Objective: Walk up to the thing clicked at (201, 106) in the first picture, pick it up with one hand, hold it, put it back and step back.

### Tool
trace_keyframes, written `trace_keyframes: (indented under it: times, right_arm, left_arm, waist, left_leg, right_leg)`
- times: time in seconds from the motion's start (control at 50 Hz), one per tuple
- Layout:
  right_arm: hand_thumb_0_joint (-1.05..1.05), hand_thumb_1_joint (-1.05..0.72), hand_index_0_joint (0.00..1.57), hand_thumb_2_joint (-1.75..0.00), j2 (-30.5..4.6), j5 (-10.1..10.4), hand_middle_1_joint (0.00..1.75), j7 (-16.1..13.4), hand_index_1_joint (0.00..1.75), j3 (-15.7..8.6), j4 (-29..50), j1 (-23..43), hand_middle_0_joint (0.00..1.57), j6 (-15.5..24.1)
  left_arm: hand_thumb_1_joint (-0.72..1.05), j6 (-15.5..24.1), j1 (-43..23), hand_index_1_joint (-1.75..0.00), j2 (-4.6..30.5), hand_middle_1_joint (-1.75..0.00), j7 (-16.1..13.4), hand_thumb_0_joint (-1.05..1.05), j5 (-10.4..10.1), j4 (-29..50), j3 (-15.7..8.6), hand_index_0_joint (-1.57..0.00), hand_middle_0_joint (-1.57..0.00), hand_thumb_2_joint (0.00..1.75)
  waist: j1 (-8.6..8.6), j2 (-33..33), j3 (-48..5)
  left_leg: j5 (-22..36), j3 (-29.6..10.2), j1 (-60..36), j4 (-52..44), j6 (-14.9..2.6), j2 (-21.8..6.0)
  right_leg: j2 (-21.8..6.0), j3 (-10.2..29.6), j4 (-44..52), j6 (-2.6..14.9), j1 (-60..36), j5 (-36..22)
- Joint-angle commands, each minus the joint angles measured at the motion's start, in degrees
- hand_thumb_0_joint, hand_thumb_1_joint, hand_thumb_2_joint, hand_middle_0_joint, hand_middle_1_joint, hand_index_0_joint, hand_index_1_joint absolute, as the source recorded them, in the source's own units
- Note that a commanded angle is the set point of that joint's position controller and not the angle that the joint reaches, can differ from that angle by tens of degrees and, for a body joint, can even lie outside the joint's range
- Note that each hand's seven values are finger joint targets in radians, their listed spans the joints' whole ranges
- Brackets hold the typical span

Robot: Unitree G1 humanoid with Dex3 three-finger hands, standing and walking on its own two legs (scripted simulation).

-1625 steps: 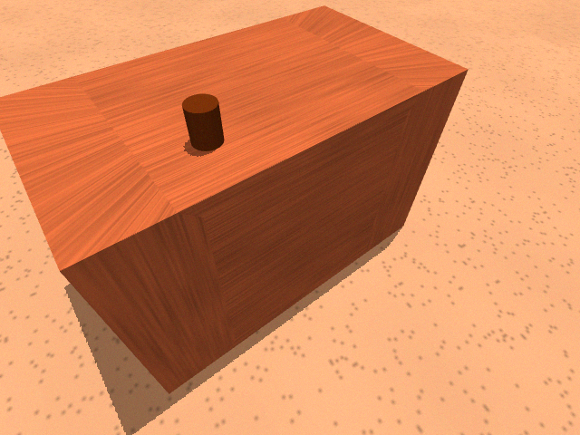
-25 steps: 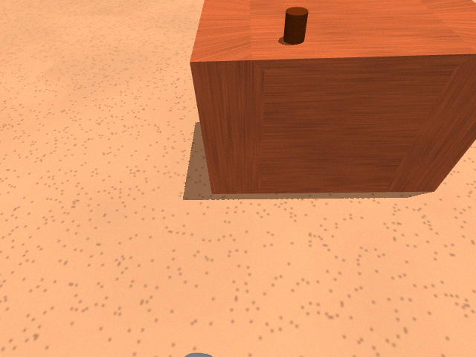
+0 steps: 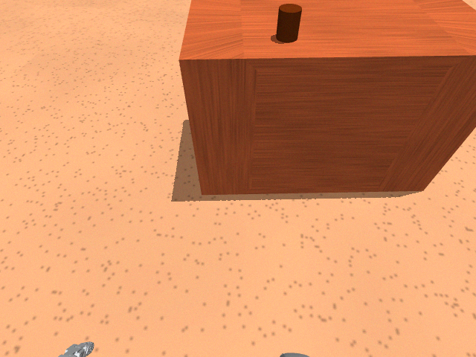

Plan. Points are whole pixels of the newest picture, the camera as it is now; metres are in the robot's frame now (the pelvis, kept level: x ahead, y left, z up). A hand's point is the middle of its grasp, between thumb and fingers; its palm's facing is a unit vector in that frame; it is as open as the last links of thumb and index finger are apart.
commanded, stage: step back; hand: right
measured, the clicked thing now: (288, 23) +1.12 -0.18 +0.04
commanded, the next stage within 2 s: stand in 0.16 s
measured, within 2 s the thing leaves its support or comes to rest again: neither
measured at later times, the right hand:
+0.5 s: hand out of the picture +0.11 -0.24 -0.13, palm faces -0.01 +0.94 -0.34, open 7.4 cm
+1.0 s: hand out of the picture +0.06 -0.26 -0.14, palm faces -0.03 +0.95 -0.31, open 7.4 cm
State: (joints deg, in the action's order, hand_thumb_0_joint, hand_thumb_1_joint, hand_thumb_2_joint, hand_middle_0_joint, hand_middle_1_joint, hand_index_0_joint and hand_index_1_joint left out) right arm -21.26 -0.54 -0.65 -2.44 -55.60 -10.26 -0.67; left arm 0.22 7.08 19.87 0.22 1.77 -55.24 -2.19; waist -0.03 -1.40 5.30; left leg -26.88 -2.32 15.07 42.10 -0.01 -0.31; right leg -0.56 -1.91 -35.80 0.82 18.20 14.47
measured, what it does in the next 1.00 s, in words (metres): stands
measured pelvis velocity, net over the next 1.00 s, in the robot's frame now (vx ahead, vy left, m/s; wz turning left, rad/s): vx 0.00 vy -0.01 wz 0.01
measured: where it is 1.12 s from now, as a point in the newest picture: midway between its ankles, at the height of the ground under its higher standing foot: outside the picture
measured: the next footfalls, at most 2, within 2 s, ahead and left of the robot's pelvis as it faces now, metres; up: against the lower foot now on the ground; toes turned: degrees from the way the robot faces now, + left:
none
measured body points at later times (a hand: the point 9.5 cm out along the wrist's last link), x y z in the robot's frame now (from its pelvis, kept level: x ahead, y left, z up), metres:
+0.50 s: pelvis +0.01 +0.01 +0.02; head +0.01 +0.01 +0.47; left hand +0.10 +0.31 -0.11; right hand +0.11 -0.29 -0.10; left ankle -0.01 +0.13 -0.72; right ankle +0.05 -0.12 -0.72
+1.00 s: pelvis +0.00 -0.01 +0.02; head +0.00 -0.02 +0.47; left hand +0.05 +0.30 -0.11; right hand +0.06 -0.31 -0.12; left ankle -0.01 +0.13 -0.72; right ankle +0.05 -0.12 -0.72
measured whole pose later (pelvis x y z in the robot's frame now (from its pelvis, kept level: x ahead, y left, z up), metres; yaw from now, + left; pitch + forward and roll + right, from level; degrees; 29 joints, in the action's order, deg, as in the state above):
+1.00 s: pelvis +0.00 -0.01 +0.02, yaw +1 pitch -3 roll +1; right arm -20.1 -0.7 1.3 -0.8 -65.8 -8.1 0.4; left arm 0.8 7.4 20.2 0.5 0.7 -66.0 0.4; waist 0.5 -0.3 3.1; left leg -11.0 -0.6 4.2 18.6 1.6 -1.0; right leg -1.0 -2.4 -20.2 0.7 10.5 6.4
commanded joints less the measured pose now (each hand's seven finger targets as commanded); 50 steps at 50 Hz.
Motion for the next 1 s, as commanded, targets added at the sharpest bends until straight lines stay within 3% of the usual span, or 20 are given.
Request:
trace_keyframes:
  times: [0.0, 0.06, 0.08, 0.1, 0.12, 0.14, 0.16, 0.18, 0.2, 0.22, 0.32, 0.38, 0.48, 0.68, 0.78, 0.84, 0.9, 0.98]
  right_arm:
    - [0.00, -0.90, 0.20, -0.90, -10.98, -0.12, 0.30, -0.67, 0.30, -2.14, 0.90, -2.65, 0.20, 0.91]
    - [0.00, -0.90, 0.20, -0.90, -9.73, -0.45, 0.30, -0.72, 0.30, -1.66, -0.81, -3.33, 0.20, 2.01]
    - [0.00, -0.90, 0.20, -0.90, -10.06, -0.70, 0.30, -0.78, 0.30, -1.78, -1.13, -3.25, 0.20, 2.31]
    - [0.00, -0.90, 0.20, -0.90, -10.73, -1.10, 0.30, -0.93, 0.30, -2.05, -1.54, -2.87, 0.20, 2.39]
    - [0.00, -0.90, 0.20, -0.90, -11.67, -1.34, 0.30, -1.16, 0.30, -2.35, -1.72, -3.16, 0.20, 2.56]
    - [0.00, -0.90, 0.20, -0.90, -12.88, -1.18, 0.30, -0.49, 0.30, -1.90, 0.57, 2.25, 0.20, 3.44]
    - [0.00, -0.90, 0.20, -0.90, -13.52, -0.80, 0.30, -0.05, 0.30, -1.82, 0.39, 4.83, 0.20, 3.63]
    - [0.00, -0.90, 0.20, -0.90, -12.16, -0.44, 0.30, 0.24, 0.30, -1.49, -0.47, 5.93, 0.20, 3.59]
    - [0.00, -0.90, 0.20, -0.90, -11.08, -0.13, 0.30, 0.36, 0.30, -1.16, -0.94, 5.98, 0.20, 3.51]
    - [0.00, -0.90, 0.20, -0.90, -10.33, -0.06, 0.30, 0.21, 0.30, -0.85, -1.15, 5.46, 0.20, 3.44]
    - [0.00, -0.90, 0.20, -0.90, -11.02, 0.09, 0.30, 0.14, 0.30, -0.81, -3.33, 5.15, 0.20, 3.64]
    - [0.00, -0.90, 0.20, -0.90, -10.46, 0.25, 0.30, 0.08, 0.30, -0.56, -3.84, 5.39, 0.20, 3.35]
    - [0.00, -0.90, 0.20, -0.90, -10.62, 0.14, 0.30, 0.19, 0.30, -0.59, -4.46, 7.40, 0.20, 2.88]
    - [0.00, -0.90, 0.20, -0.90, -10.41, 0.03, 0.30, 0.62, 0.30, -0.39, -5.21, 7.34, 0.20, 2.72]
    - [0.00, -0.90, 0.20, -0.90, -10.58, 0.00, 0.30, 0.86, 0.30, -0.33, -5.74, 7.36, 0.20, 2.56]
    - [0.00, -0.90, 0.20, -0.90, -10.29, -0.08, 0.30, 1.04, 0.30, -0.32, -5.98, 6.16, 0.20, 2.15]
    - [0.00, -0.90, 0.20, -0.90, -9.95, -0.07, 0.30, 1.09, 0.30, -0.24, -6.24, 5.33, 0.20, 2.12]
    - [0.00, -0.90, 0.20, -0.90, -10.03, -0.29, 0.30, 1.17, 0.30, -0.05, -6.69, 3.91, 0.20, 2.00]
  left_arm:
    - [0.90, 1.47, -5.65, -0.30, 16.24, -0.30, -0.95, 0.00, 0.08, 5.11, -4.02, -0.20, -0.20, 0.90]
    - [0.90, 1.49, -5.58, -0.30, 15.01, -0.30, -0.89, 0.00, -0.34, 3.86, -3.77, -0.20, -0.20, 0.90]
    - [0.90, 1.46, -5.30, -0.30, 14.74, -0.30, -0.81, 0.00, -0.56, 3.75, -3.49, -0.20, -0.20, 0.90]
    - [0.90, 1.25, -5.55, -0.30, 14.33, -0.30, -0.74, 0.00, -0.81, 3.53, -3.23, -0.20, -0.20, 0.90]
    - [0.90, 1.04, -5.97, -0.30, 13.41, -0.30, -0.72, 0.00, -0.98, 3.86, -3.09, -0.20, -0.20, 0.90]
    - [0.90, 1.12, -2.20, -0.30, 10.38, -0.30, -0.59, 0.00, -2.58, 1.78, -1.63, -0.20, -0.20, 0.90]
    - [0.90, 1.06, -2.53, -0.30, 10.59, -0.30, -0.48, 0.00, -2.63, 0.77, -1.63, -0.20, -0.20, 0.90]
    - [0.90, 1.27, -3.85, -0.30, 11.20, -0.30, -0.43, 0.00, -2.23, 0.00, -1.50, -0.20, -0.20, 0.90]
    - [0.90, 1.62, -5.10, -0.30, 11.26, -0.30, -0.30, 0.00, -1.91, -0.49, -1.48, -0.20, -0.20, 0.90]
    - [0.90, 1.74, -6.05, -0.30, 11.44, -0.30, -0.23, 0.00, -1.76, -0.87, -1.42, -0.20, -0.20, 0.90]
    - [0.90, 2.13, -4.97, -0.30, 11.35, -0.30, -0.32, 0.00, -1.79, -3.14, -0.66, -0.20, -0.20, 0.90]
    - [0.90, 2.06, -5.52, -0.30, 11.60, -0.30, -0.39, 0.00, -1.65, -4.26, -0.47, -0.20, -0.20, 0.90]
    - [0.90, 1.91, -5.22, -0.30, 11.71, -0.30, -0.30, 0.00, -1.42, -5.64, -0.06, -0.20, -0.20, 0.90]
    - [0.90, 2.49, -4.72, -0.30, 12.63, -0.30, -0.46, 0.00, -1.27, -6.49, 0.10, -0.20, -0.20, 0.90]
    - [0.90, 2.35, -3.66, -0.30, 12.47, -0.30, -0.43, 0.00, -1.32, -6.91, 0.34, -0.20, -0.20, 0.90]
    - [0.90, 2.28, -4.25, -0.30, 13.65, -0.30, -0.49, 0.00, -1.06, -6.75, 0.15, -0.20, -0.20, 0.90]
    - [0.90, 2.21, -4.00, -0.30, 13.87, -0.30, -0.45, 0.00, -1.17, -6.72, 0.09, -0.20, -0.20, 0.90]
    - [0.90, 2.05, -4.04, -0.30, 13.81, -0.30, -0.33, 0.00, -1.32, -6.46, 0.03, -0.20, -0.20, 0.90]
  waist:
    - [-0.11, 10.15, -3.04]
    - [-0.50, 10.31, -7.17]
    - [-0.53, 9.39, -8.92]
    - [-0.40, 8.64, -9.54]
    - [-0.40, 6.96, -10.94]
    - [1.70, 2.32, -10.89]
    - [2.43, -0.25, -8.77]
    - [2.28, 0.00, -7.99]
    - [1.54, 0.45, -8.51]
    - [0.65, 0.57, -8.63]
    - [0.64, -0.66, -9.15]
    - [0.20, -0.35, -7.78]
    - [0.56, 0.30, -3.72]
    - [0.09, 1.91, -5.71]
    - [0.55, 1.04, -4.76]
    - [0.06, 3.23, -3.72]
    - [-0.02, 3.41, -3.97]
    - [0.27, 2.36, -2.32]
  left_leg:
    - [-4.36, -1.13, 2.14, 2.14, -0.75, 0.37]
    - [7.68, 1.00, -0.56, -10.84, -0.55, -0.74]
    - [13.90, 0.30, -3.91, -14.40, -0.94, -1.54]
    - [18.77, -1.57, -5.64, -15.05, -1.64, -2.74]
    - [24.12, -4.03, -6.32, -16.61, -2.70, -5.51]
    - [25.44, -9.15, -6.78, -19.50, -3.04, -8.20]
    - [21.01, -9.93, -1.65, -19.67, -3.83, -9.32]
    - [16.78, -8.94, 1.03, -20.56, -3.05, -8.47]
    - [17.85, -6.41, -0.40, -20.94, -2.36, -7.05]
    - [19.76, -5.34, -2.47, -22.35, -1.66, -6.61]
    - [31.93, -3.74, -8.08, -22.53, -0.97, -6.92]
    - [30.35, -3.46, -7.87, -24.23, -0.79, -7.08]
    - [20.45, -3.58, -6.97, -27.33, -0.75, -6.79]
    - [19.35, -3.07, -9.02, -28.21, -0.83, -7.00]
    - [15.95, -3.04, -7.86, -28.60, -0.76, -6.62]
    - [12.74, -2.54, -7.28, -27.62, -0.96, -5.87]
    - [13.05, -2.81, -7.99, -27.47, -1.03, -6.01]
    - [9.34, -2.79, -4.23, -27.85, -1.03, -5.54]
  right_leg:
    - [-15.85, 19.41, 16.85, 9.94, 0.87, 2.50]
    - [-12.60, 12.87, 10.46, 6.44, -4.83, -10.58]
    - [-11.44, 11.03, 7.98, 5.14, -5.06, -15.84]
    - [-10.13, 9.72, 6.28, 3.89, -4.04, -16.92]
    - [-8.93, 8.40, 4.18, 3.02, -4.68, -16.76]
    - [-5.01, 6.68, 6.05, 1.18, -5.29, -12.07]
    - [-4.23, 5.51, 8.06, 0.39, -9.04, -5.88]
    - [-5.38, 6.46, 10.08, 0.43, -12.08, -4.83]
    - [-6.29, 7.09, 10.25, 0.79, -13.27, -8.93]
    - [-6.51, 6.99, 9.93, 1.26, -12.75, -11.59]
    - [-6.89, 5.92, 12.08, 1.26, -14.42, -20.38]
    - [-6.73, 5.61, 13.54, 0.64, -14.86, -19.19]
    - [-6.54, 6.08, 17.31, 0.29, -11.92, -10.83]
    - [-7.26, 6.68, 18.90, 0.29, -12.34, -11.53]
    - [-7.05, 6.87, 20.10, 0.09, -11.43, -6.83]
    - [-7.50, 8.31, 22.38, 0.07, -8.93, 1.64]
    - [-7.69, 8.68, 22.42, 0.37, -8.09, 2.21]
    - [-7.37, 9.01, 22.62, 0.28, -8.14, 5.63]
